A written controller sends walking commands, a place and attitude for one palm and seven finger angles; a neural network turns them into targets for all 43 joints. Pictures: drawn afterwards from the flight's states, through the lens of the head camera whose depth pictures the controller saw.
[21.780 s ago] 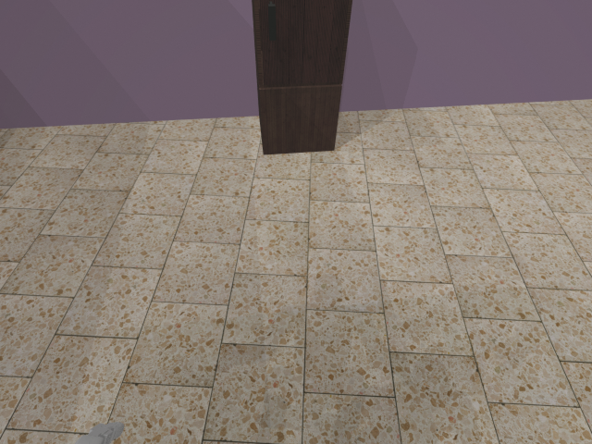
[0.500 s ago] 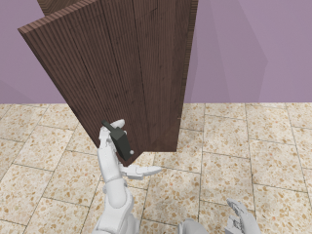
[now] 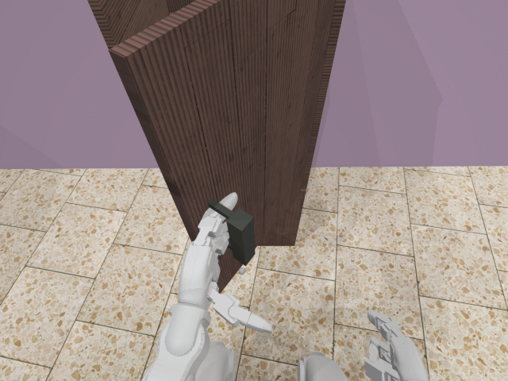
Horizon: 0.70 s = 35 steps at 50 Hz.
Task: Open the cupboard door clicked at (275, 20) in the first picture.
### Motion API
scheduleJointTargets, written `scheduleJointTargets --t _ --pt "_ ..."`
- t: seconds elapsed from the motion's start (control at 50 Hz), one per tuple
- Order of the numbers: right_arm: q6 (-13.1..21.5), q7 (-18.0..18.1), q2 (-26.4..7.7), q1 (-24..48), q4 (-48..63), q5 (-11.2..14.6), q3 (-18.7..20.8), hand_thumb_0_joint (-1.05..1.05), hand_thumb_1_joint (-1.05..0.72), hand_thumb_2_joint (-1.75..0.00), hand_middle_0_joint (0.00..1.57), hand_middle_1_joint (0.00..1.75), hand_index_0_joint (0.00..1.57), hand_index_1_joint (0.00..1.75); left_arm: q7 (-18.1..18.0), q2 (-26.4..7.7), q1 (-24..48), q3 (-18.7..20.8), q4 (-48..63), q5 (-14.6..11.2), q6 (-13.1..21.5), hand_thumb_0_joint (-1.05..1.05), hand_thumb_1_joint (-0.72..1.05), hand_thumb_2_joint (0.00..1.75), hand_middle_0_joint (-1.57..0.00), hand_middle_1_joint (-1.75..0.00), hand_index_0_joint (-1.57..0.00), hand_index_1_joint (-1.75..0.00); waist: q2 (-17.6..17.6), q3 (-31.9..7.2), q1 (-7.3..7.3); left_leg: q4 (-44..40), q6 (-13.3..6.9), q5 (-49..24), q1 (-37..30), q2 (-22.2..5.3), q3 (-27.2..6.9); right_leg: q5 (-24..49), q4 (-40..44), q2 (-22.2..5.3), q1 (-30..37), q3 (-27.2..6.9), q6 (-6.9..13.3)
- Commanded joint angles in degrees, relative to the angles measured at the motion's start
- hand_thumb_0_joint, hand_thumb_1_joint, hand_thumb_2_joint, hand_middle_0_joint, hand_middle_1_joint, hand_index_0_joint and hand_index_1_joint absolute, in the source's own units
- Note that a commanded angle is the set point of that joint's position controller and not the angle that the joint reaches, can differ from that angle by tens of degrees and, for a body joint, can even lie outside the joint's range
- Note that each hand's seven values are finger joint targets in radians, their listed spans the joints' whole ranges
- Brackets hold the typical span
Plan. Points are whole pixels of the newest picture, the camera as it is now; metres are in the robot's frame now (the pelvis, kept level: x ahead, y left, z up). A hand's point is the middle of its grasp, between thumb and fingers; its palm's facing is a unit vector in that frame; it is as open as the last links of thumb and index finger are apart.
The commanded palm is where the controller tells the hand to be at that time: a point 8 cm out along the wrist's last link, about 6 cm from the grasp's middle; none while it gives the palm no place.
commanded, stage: slide the hand sideways off the handle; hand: left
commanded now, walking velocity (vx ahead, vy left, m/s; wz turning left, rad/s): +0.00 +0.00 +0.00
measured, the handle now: (230, 231) +0.34 +0.06 +0.03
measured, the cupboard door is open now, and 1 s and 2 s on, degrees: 54 53 53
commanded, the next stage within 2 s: draw the hand back to the body in 0.94 s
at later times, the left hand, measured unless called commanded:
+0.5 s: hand (218, 299) +0.23 +0.06 +0.04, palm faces -0.02 -1.00 +0.00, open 16.1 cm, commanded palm +0.20 +0.13 +0.03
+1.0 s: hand (181, 329) +0.20 +0.11 +0.03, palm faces -0.01 -1.00 -0.02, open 16.3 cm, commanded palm +0.17 +0.17 +0.03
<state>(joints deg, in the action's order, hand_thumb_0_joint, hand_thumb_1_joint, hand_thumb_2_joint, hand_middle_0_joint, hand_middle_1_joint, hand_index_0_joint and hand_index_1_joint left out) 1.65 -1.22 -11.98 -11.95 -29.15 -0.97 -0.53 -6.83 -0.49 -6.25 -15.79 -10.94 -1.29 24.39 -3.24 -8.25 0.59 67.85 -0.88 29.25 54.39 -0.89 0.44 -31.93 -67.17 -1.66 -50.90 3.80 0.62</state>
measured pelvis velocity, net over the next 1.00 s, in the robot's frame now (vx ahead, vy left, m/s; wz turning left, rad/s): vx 0.01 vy -0.03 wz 0.01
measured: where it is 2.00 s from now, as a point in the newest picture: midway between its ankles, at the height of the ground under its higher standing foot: outside the picture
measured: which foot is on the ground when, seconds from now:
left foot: down 0.00-1.00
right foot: down 0.00-1.00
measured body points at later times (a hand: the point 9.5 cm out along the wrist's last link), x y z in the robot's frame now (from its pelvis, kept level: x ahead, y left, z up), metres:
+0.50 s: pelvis +0.00 -0.01 -0.01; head +0.07 -0.02 +0.44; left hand +0.23 +0.12 +0.04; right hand +0.19 -0.22 -0.09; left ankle +0.04 +0.11 -0.64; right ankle +0.01 -0.12 -0.64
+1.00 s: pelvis +0.01 -0.03 -0.02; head +0.09 -0.03 +0.42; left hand +0.19 +0.16 +0.04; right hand +0.21 -0.25 -0.11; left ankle +0.04 +0.11 -0.64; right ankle +0.01 -0.12 -0.64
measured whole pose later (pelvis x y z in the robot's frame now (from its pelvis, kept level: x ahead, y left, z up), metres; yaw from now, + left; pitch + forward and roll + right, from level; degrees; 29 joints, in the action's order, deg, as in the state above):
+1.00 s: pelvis +0.01 -0.03 -0.02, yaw +1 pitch +19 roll -1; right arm 3.2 2.5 -12.3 -11.6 -25.0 0.5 0.9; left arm 8.9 -7.8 -32.9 -1.5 9.6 -9.8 27.0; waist -2.4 -10.2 -1.0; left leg 74.5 1.5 32.5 60.6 -1.9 -2.0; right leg -36.1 -74.1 -0.6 -56.7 5.9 2.8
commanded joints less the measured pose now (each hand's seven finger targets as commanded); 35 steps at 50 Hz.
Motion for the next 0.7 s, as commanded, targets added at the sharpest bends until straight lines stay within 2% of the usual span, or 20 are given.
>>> scheduleJointTargets --t 0.0,0.02,0.04,0.08,0.1,0.14,0.16,0.2,0.22,0.28,0.3,0.34,0.36,0.46,0.52,0.6,0.62,0.68 --pt "2.3 -0.1 -5.8 2.9 10.9 -0.1 2.4 0.00 -0.90 -0.90 0.20 0.30 0.20 0.30 -4.1 3.0 3.6 2.1 14.1 1.2 2.9 0.00 -0.50 0.30 -0.15 -0.30 -0.15 -0.30 7.8 -15.4 -0.46 -10.3 0.3 -10.4 -12.4 1.2 -3.3 12.0 8.9 2.1 4.6 0.2 1.6" --pt "2.2 -0.4 -5.4 2.9 11.4 -0.4 2.5 0.00 -0.90 -0.90 0.20 0.30 0.20 0.30 -5.0 3.2 3.0 1.3 15.6 2.7 3.2 0.00 -0.50 0.30 -0.15 -0.30 -0.15 -0.30 6.0 -15.9 -0.67 -9.9 0.3 -10.7 -12.2 1.3 -3.0 12.3 8.3 1.9 4.2 0.0 1.7" --pt "1.9 -0.6 -5.4 2.6 11.3 -0.4 2.5 0.00 -0.90 -0.90 0.20 0.30 0.20 0.30 -5.6 2.6 1.5 1.5 14.5 4.1 3.1 0.00 -0.50 0.30 -0.15 -0.30 -0.15 -0.30 6.0 -14.5 -0.60 -9.8 0.4 -9.9 -11.6 1.3 -3.0 11.5 8.2 1.8 3.3 0.0 1.8" --pt "1.4 -1.0 -5.3 2.5 11.8 -0.7 2.6 0.00 -0.90 -0.90 0.20 0.30 0.20 0.30 -6.7 1.8 -0.4 1.3 16.1 6.5 3.5 0.00 -0.50 0.30 -0.15 -0.30 -0.15 -0.30 5.4 -14.4 -0.97 -9.3 0.4 -10.0 -10.7 1.4 -2.8 11.6 7.8 1.9 3.2 -0.5 2.0" --pt "1.2 -1.1 -5.3 2.3 12.3 -0.6 2.6 0.00 -0.90 -0.90 0.20 0.30 0.20 0.30 -6.7 1.5 -0.5 0.9 17.1 7.2 3.5 0.00 -0.50 0.30 -0.15 -0.30 -0.15 -0.30 5.4 -14.8 -0.61 -9.2 0.4 -9.7 -11.0 1.2 -2.9 11.1 7.6 1.9 2.5 -0.5 2.0" --pt "0.8 -1.0 -5.3 2.6 12.7 -0.5 2.5 0.00 -0.90 -0.90 0.20 0.30 0.20 0.30 -6.1 1.1 -0.9 0.8 18.3 7.1 3.6 0.00 -0.50 0.30 -0.15 -0.30 -0.15 -0.30 4.2 -13.9 -0.66 -9.4 0.5 -7.8 -10.7 1.3 -2.9 9.7 8.0 1.9 2.4 -0.6 2.1" --pt "0.8 -0.8 -5.3 2.7 12.9 -0.5 2.4 0.00 -0.90 -0.90 0.20 0.30 0.20 0.30 -5.6 1.3 -0.7 0.5 19.1 6.5 3.6 0.00 -0.50 0.30 -0.15 -0.30 -0.15 -0.30 3.5 -13.7 -0.44 -9.4 0.4 -7.0 -10.7 1.4 -2.8 9.2 8.4 1.9 2.3 -0.7 2.1" --pt "0.9 -0.3 -5.3 2.5 13.2 -0.2 2.3 0.00 -0.90 -0.90 0.20 0.30 0.20 0.30 -4.5 0.5 -0.8 1.3 21.3 5.1 3.6 0.00 -0.50 0.30 -0.15 -0.30 -0.15 -0.30 4.6 -14.3 -0.09 -9.5 0.3 -6.3 -11.2 1.2 -3.2 8.5 8.6 2.2 2.6 -0.7 2.0" --pt "1.1 -0.1 -5.3 2.9 13.5 -0.2 2.4 0.00 -0.90 -0.90 0.20 0.30 0.20 0.30 -3.9 0.4 -2.4 1.7 22.1 4.1 3.6 0.00 -0.50 0.30 -0.15 -0.30 -0.15 -0.30 3.8 -15.1 -0.63 -9.4 0.3 -6.2 -11.2 1.4 -2.8 8.6 8.8 2.1 3.2 -0.9 1.9" --pt "1.3 0.4 -5.2 2.8 13.9 0.1 2.1 0.00 -0.90 -0.90 0.20 0.30 0.20 0.30 -2.5 -0.2 -6.4 2.5 23.7 2.0 3.1 0.00 -0.50 0.30 -0.15 -0.30 -0.15 -0.30 5.0 -14.1 -0.64 -9.4 0.3 -6.7 -10.4 1.5 -2.7 9.4 9.4 2.4 4.5 -0.8 1.8" --pt "1.5 0.5 -5.3 2.4 13.8 0.2 2.1 0.00 -0.90 -0.90 0.20 0.30 0.20 0.30 -2.1 -0.1 -6.3 2.4 24.3 1.6 3.1 0.00 -0.50 0.30 -0.15 -0.30 -0.15 -0.30 5.6 -14.6 -0.07 -9.2 0.1 -6.9 -10.6 1.4 -3.0 9.5 9.2 2.5 4.3 -0.8 1.6" --pt "1.7 0.8 -5.3 2.5 13.7 0.1 2.1 0.00 -0.90 -0.90 0.20 0.30 0.20 0.30 -1.4 -1.4 -8.8 4.1 24.4 0.9 3.1 0.00 -0.50 0.30 -0.15 -0.30 -0.15 -0.30 5.7 -13.4 -0.26 -8.7 0.1 -6.9 -9.4 1.6 -2.5 10.2 9.4 2.3 4.6 -1.1 1.5" --pt "1.8 0.9 -5.2 2.2 13.7 0.1 2.1 0.00 -0.90 -0.90 0.20 0.30 0.20 0.30 -1.0 -1.6 -10.4 4.4 24.2 0.8 3.0 0.00 -0.50 0.30 -0.15 -0.30 -0.15 -0.30 7.0 -13.2 -0.27 -8.4 0.1 -7.3 -8.9 1.6 -2.5 10.8 9.5 2.3 5.0 -1.2 1.4" --pt "2.4 1.0 -5.1 2.1 14.1 0.2 2.3 0.00 -0.90 -0.90 0.20 0.30 0.20 0.30 1.2 -4.0 -16.9 6.9 26.3 0.2 4.3 0.00 -0.50 0.30 -0.15 -0.30 -0.15 -0.30 5.8 -13.1 -1.05 -7.0 0.1 -8.9 -7.4 1.8 -1.9 13.2 8.5 2.2 5.7 -1.9 1.4" --pt "2.8 1.1 -5.1 2.0 14.2 0.1 2.5 0.00 -0.90 -0.90 0.20 0.30 0.20 0.30 2.8 -4.8 -18.5 7.2 28.7 -0.5 5.1 0.00 -0.50 0.30 -0.15 -0.30 -0.15 -0.30 4.5 -13.7 -0.72 -5.9 0.0 -10.2 -7.0 1.9 -1.7 15.3 7.8 2.1 5.8 -2.3 1.3" --pt "3.1 1.6 -5.1 1.9 14.2 0.4 2.8 0.00 -0.90 -0.90 0.20 0.30 0.20 0.30 5.1 -7.3 -23.2 10.7 29.5 -2.3 5.8 0.00 -0.50 0.30 -0.15 -0.30 -0.15 -0.30 5.9 -13.9 -1.18 -4.6 -0.1 -10.6 -5.1 2.0 -1.6 16.5 7.9 2.2 7.0 -3.3 1.1" --pt "3.2 1.7 -5.1 2.1 14.4 0.5 2.8 0.00 -0.90 -0.90 0.20 0.30 0.20 0.30 5.9 -6.7 -23.3 10.1 30.0 -2.9 6.0 0.00 -0.50 0.30 -0.15 -0.30 -0.15 -0.30 5.4 -13.3 -0.70 -4.2 -0.1 -10.3 -4.8 2.1 -1.4 16.7 8.1 2.0 6.6 -3.6 0.8" --pt "3.5 2.3 -5.0 1.9 13.8 0.6 3.1 0.00 -0.90 -0.90 0.20 0.30 0.20 0.30 7.5 -8.6 -24.6 13.0 30.8 -4.4 6.5 0.00 -0.50 0.30 -0.15 -0.30 -0.15 -0.30 5.4 -14.0 -0.84 -2.9 0.1 -10.2 -3.4 2.0 -1.3 17.6 8.1 1.7 7.3 -4.8 0.5"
